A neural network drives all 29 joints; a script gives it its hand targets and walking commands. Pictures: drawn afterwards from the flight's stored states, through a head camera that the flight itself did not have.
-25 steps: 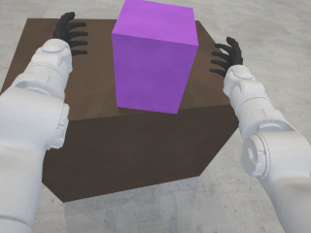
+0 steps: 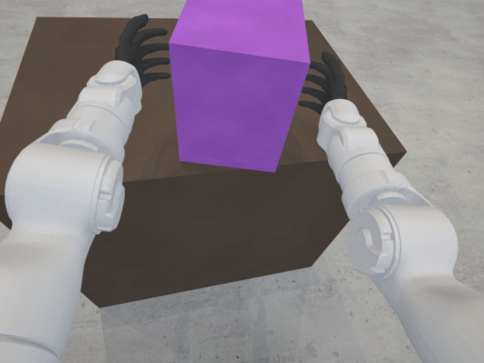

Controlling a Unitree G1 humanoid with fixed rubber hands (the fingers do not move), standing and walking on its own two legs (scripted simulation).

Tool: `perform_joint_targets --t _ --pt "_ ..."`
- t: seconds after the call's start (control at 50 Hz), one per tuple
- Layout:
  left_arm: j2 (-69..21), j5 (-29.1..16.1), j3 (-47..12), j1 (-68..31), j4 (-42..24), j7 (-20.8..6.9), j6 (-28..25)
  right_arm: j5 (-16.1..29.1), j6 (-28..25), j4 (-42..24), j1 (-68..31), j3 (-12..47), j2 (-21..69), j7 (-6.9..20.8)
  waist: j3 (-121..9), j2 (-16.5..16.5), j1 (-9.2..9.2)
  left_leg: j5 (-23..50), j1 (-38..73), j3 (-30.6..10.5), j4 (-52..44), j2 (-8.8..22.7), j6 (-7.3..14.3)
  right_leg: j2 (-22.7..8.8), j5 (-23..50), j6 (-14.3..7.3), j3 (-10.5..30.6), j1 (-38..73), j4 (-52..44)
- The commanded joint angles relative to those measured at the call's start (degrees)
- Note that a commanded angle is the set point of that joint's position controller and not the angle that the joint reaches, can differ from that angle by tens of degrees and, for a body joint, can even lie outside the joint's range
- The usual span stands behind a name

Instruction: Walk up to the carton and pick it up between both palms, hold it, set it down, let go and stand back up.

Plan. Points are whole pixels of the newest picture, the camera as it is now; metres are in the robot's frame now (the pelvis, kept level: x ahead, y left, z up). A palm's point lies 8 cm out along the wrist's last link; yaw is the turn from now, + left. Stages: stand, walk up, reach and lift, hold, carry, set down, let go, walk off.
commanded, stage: reach and lift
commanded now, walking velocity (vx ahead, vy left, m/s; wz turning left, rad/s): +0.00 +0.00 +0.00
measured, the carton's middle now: (237, 85) +0.60 -0.04 +0.12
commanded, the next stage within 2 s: none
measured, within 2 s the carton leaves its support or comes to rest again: leaves its support in 1.58 s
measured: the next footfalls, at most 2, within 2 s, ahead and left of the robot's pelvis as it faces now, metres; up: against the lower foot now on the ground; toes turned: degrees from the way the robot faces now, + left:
none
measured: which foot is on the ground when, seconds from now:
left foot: down 0.00-1.00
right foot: down 0.00-1.00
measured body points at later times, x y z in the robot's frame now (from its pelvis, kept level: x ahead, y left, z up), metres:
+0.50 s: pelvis -0.01 +0.00 +0.00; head +0.07 +0.04 +0.44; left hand +0.53 +0.12 +0.19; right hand +0.47 -0.17 +0.18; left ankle -0.08 +0.08 -0.74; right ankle +0.04 -0.11 -0.74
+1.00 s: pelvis -0.01 +0.01 +0.00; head +0.07 +0.04 +0.44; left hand +0.53 +0.12 +0.19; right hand +0.46 -0.17 +0.18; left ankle -0.08 +0.08 -0.74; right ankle +0.04 -0.11 -0.74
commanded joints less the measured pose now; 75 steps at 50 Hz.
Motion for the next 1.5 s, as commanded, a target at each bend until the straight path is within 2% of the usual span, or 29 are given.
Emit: perform_joint_targets --t 0.0,0.06,0.1,0.14,0.2,0.24,0.3,0.32,0.36,0.42,0.46,0.48,0.6,0.68,0.78,0.82,0.86,0.88,0.92,0.98,1.0,1.1,1.2,1.24,1.3,1.38,1.42,1.44,1.48 --pt "0.3 12.2 5.6 -30.2 -11.6 -0.5 -2.4 -7.8 -3.5 -16.7 -29.5 -9.1 3.4 1.0 -40.6 11.1 1.79 43.4 1.2 -2.3 -4.6 3.5 -7.4 -5.4 26.7 1.5 0.6 35.3 7.8" --pt "-1.5 18.7 11.7 -25.0 -8.1 -0.7 -1.0 -10.9 -3.2 -12.7 -25.6 -12.3 5.5 2.0 -33.5 11.1 3.46 44.8 2.1 -2.1 -5.3 4.2 -7.3 -5.2 22.8 1.7 0.6 35.4 7.3" --pt "-11.4 20.4 13.4 -29.5 -10.5 -3.9 -2.0 -15.2 -3.3 -20.4 -31.5 -10.6 18.2 4.6 -34.8 7.6 3.13 39.9 -2.6 -0.6 -6.7 2.7 -5.8 -6.3 28.1 2.1 1.3 43.3 7.9" --pt "-23.5 26.3 16.8 -26.9 -10.2 -6.1 -0.7 -18.6 -2.7 -16.5 -30.2 -13.8 27.5 8.1 -30.8 10.3 1.87 39.6 2.0 -1.9 -9.2 3.5 -6.3 -6.7 23.2 2.9 0.0 41.3 8.3" --pt "-22.1 31.3 23.9 -21.8 -8.8 -6.3 0.3 -20.5 -3.6 -17.5 -28.9 -14.1 25.6 8.7 -27.8 12.5 3.81 45.4 3.6 -0.7 -7.8 3.2 -6.5 -6.4 26.8 3.5 -0.1 43.1 8.7" --pt "-24.3 30.1 22.7 -23.1 -11.6 -5.7 0.0 -22.3 -4.0 -16.7 -26.0 -15.7 26.1 8.9 -29.4 12.8 0.87 47.3 7.0 -2.5 -6.1 3.8 -7.1 -5.4 21.8 3.4 -1.0 38.5 7.3" --pt "-25.1 30.4 24.2 -21.6 -6.3 -6.2 1.1 -21.8 -4.1 -18.6 -26.6 -14.7 27.4 10.1 -29.0 11.3 3.08 45.2 8.2 -2.7 -6.9 4.3 -7.3 -5.3 17.6 3.1 -0.6 35.7 6.1" --pt "-27.6 29.7 22.3 -23.7 -10.6 -5.6 0.8 -21.8 -4.6 -16.6 -25.7 -16.7 27.7 10.2 -30.1 14.2 0.57 48.8 12.9 -3.8 -5.7 4.9 -8.9 -4.4 14.9 2.6 -1.4 32.3 5.2" --pt "-26.4 30.5 23.6 -22.3 -8.0 -5.8 1.4 -22.6 -4.0 -12.6 -24.2 -16.2 26.5 10.3 -24.9 12.3 3.18 50.0 11.0 -1.8 -3.9 5.2 -8.0 -4.9 13.5 1.8 -0.6 31.9 2.8" --pt "-27.9 31.5 23.6 -21.8 -10.6 -5.8 1.3 -20.8 -4.7 -16.3 -24.4 -13.3 30.7 10.3 -27.1 12.1 2.09 43.6 8.5 -1.9 -6.1 3.5 -7.6 -5.5 22.1 2.4 -0.6 38.8 5.0" --pt "-27.7 31.4 21.7 -21.2 -9.1 -5.4 1.5 -21.2 -4.8 -15.5 -24.1 -14.2 28.7 10.7 -26.2 13.8 2.3 47.4 10.4 -2.7 -6.3 5.2 -8.0 -4.8 16.9 2.8 -0.6 35.7 6.3" --pt "-27.2 29.8 22.5 -23.7 -8.8 -5.7 1.1 -21.4 -3.9 -16.3 -25.2 -14.8 29.7 10.3 -25.7 10.9 2.44 40.5 5.6 -1.3 -5.8 4.0 -7.5 -5.8 16.1 2.3 0.0 37.2 4.2" --pt "-28.9 29.7 21.2 -25.2 -12.0 -5.6 0.2 -20.7 -4.0 -19.5 -25.2 -12.7 31.4 10.0 -29.2 13.6 2.01 37.0 3.7 -1.5 -8.1 3.1 -6.7 -6.0 22.0 3.1 0.8 41.8 6.6" --pt "-27.4 32.0 24.3 -23.4 -9.5 -6.2 -0.1 -21.3 -2.8 -18.5 -23.7 -12.4 33.0 10.5 -25.9 9.7 3.63 32.1 -1.4 -1.4 -9.1 2.6 -5.5 -6.0 21.6 3.1 1.3 44.2 6.9" --pt "-31.2 31.6 20.8 -20.1 -11.7 -5.3 1.3 -19.8 -4.7 -17.5 -22.6 -11.5 30.7 10.8 -28.4 14.7 2.31 46.9 10.6 -2.7 -6.3 4.6 -7.6 -4.2 18.0 2.5 -0.6 34.6 6.3" --pt "-28.8 31.6 24.0 -22.2 -7.1 -6.1 1.5 -20.9 -4.1 -17.6 -24.3 -13.3 30.1 10.4 -24.9 12.5 3.7 39.5 4.1 -1.2 -5.1 3.7 -7.0 -5.3 15.1 1.5 1.1 36.3 4.4" --pt "-28.0 32.5 24.9 -24.1 -11.7 -5.9 0.4 -20.6 -3.4 -18.2 -24.0 -11.2 34.1 10.4 -27.6 9.3 4.62 32.6 -0.7 -1.3 -9.2 2.5 -4.9 -6.2 23.1 2.9 1.4 46.0 5.7" --pt "-30.6 32.6 22.6 -20.5 -13.3 -5.4 0.8 -19.4 -4.4 -20.4 -22.4 -10.6 33.4 10.5 -30.1 14.5 2.83 39.9 2.1 -2.4 -8.7 3.3 -6.4 -5.6 25.9 2.5 1.3 44.6 6.8" --pt "-28.8 33.7 24.6 -19.3 -8.7 -5.9 1.7 -20.9 -3.2 -16.0 -21.7 -12.1 31.3 10.2 -22.9 11.8 3.27 39.4 3.8 -1.2 -7.6 3.9 -5.8 -5.0 17.6 3.2 0.5 39.0 7.6" --pt "-31.9 31.8 21.4 -20.6 -12.5 -5.6 0.8 -20.6 -5.5 -19.6 -24.9 -10.6 33.0 10.1 -29.8 14.0 2.59 44.4 7.4 -2.3 -5.7 4.0 -7.3 -4.7 19.9 2.2 -0.4 37.7 7.2" --pt "-32.7 32.2 22.4 -20.0 -11.8 -5.3 0.7 -20.5 -5.9 -19.3 -24.3 -9.7 32.8 10.3 -30.2 14.1 4.54 47.7 7.9 -2.4 -4.6 4.6 -7.9 -5.0 20.0 2.4 0.2 37.0 6.0" --pt "-31.9 33.8 24.5 -21.3 -10.5 -5.5 0.7 -20.8 -4.4 -19.7 -23.6 -10.6 34.7 10.7 -27.9 10.7 5.4 34.4 -3.3 -1.5 -9.0 2.4 -5.6 -5.7 27.5 2.2 1.5 48.1 7.7" --pt "-32.8 33.1 23.7 -18.2 -10.4 -5.9 1.5 -20.6 -4.7 -19.1 -22.3 -10.5 32.3 10.1 -27.6 12.5 3.51 41.3 2.0 -2.4 -6.2 3.6 -6.6 -5.0 22.7 1.8 1.2 41.7 7.5" --pt "-33.9 32.3 23.0 -19.8 -13.1 -5.7 0.5 -19.4 -5.5 -22.3 -23.2 -7.4 35.9 10.2 -32.5 13.2 6.26 41.8 1.8 -1.5 -5.7 3.0 -6.3 -5.3 25.7 1.7 1.3 44.1 7.8" --pt "-31.7 33.4 23.1 -19.8 -11.7 -5.4 0.6 -20.2 -5.6 -20.2 -23.8 -9.1 33.3 10.4 -30.4 13.5 4.92 39.9 0.5 -1.5 -5.9 3.3 -6.3 -5.3 24.1 1.9 1.2 43.9 7.8" --pt "-30.8 34.3 26.2 -20.4 -9.5 -5.7 -1.1 -21.2 -6.3 -20.5 -23.8 -7.5 36.1 10.4 -30.1 8.3 6.69 31.9 -7.3 -1.5 -8.8 2.0 -4.1 -6.1 28.7 2.0 2.4 50.7 8.4" --pt "-34.8 32.7 21.1 -16.6 -13.9 -4.7 -1.4 -18.5 -8.4 -23.7 -22.1 -3.6 36.8 10.6 -36.7 11.5 6.32 42.8 -4.3 -1.8 -5.5 2.5 -5.6 -5.6 37.8 1.9 1.6 52.6 11.0" --pt "-31.9 34.7 23.4 -18.9 -11.1 -5.0 -1.1 -20.7 -7.4 -18.7 -22.2 -7.2 35.4 10.6 -30.3 11.4 6.02 37.7 -4.6 -1.9 -7.8 2.4 -5.3 -5.6 31.0 1.8 1.5 49.9 9.2" --pt "-34.2 33.3 21.3 -16.5 -14.2 -4.2 -1.0 -19.2 -8.8 -24.0 -21.9 -2.9 36.2 10.6 -36.8 10.4 7.75 42.4 -2.6 -1.6 -6.4 2.9 -5.4 -5.2 35.4 1.7 1.2 51.1 9.6"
